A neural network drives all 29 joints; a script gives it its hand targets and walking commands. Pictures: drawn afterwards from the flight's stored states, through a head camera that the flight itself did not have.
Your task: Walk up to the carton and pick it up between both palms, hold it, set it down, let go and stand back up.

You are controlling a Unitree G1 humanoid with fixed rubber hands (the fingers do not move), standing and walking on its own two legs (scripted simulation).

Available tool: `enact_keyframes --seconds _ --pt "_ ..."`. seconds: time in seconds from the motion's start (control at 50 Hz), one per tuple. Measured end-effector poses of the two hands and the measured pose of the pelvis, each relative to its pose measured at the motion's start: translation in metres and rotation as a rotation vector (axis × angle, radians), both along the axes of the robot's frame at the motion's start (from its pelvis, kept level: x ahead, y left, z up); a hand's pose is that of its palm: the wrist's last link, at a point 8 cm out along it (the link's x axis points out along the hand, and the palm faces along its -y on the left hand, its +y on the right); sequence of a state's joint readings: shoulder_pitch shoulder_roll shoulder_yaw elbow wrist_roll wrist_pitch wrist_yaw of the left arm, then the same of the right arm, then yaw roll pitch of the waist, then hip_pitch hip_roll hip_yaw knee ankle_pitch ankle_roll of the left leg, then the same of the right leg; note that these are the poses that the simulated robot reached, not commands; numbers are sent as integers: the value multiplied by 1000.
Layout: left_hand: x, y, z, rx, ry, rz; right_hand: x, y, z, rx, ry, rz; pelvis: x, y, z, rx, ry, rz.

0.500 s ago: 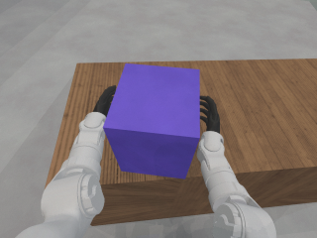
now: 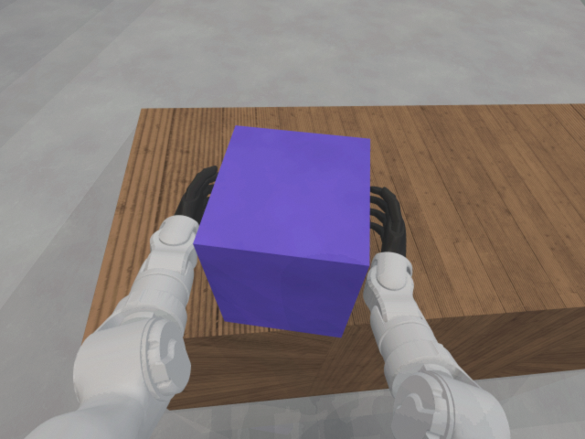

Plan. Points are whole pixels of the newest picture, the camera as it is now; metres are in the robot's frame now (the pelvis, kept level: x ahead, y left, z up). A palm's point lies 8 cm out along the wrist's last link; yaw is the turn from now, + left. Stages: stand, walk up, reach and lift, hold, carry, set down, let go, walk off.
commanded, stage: set down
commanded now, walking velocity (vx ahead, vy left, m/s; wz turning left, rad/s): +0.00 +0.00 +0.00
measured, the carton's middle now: (291, 237) +0.41 +0.00 +0.00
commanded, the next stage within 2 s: none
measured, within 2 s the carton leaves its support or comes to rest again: neither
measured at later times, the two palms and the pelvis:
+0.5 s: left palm (195, 216) +0.43 +0.14 +0.04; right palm (390, 249) +0.36 -0.14 +0.03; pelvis +0.00 +0.00 +0.00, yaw +0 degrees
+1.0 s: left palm (195, 218) +0.43 +0.14 +0.03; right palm (390, 250) +0.36 -0.14 +0.03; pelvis +0.00 +0.00 +0.00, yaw +0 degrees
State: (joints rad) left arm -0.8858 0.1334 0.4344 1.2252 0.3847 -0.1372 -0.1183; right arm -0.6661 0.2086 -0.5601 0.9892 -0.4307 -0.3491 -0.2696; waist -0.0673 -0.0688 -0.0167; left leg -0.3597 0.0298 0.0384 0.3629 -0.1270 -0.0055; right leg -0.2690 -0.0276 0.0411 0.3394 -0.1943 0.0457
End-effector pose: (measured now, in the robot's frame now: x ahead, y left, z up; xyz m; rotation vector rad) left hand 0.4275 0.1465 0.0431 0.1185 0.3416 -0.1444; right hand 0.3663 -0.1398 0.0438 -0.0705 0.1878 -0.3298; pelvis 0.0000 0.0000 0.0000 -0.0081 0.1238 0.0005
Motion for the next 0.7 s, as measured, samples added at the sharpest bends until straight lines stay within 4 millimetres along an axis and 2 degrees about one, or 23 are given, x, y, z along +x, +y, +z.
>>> enact_keyframes --seconds 0.7 --pt "2 -4 -7 -57 -19 12 -2 -4 -11 -12 6 -10 0 0 0 0 22 0"
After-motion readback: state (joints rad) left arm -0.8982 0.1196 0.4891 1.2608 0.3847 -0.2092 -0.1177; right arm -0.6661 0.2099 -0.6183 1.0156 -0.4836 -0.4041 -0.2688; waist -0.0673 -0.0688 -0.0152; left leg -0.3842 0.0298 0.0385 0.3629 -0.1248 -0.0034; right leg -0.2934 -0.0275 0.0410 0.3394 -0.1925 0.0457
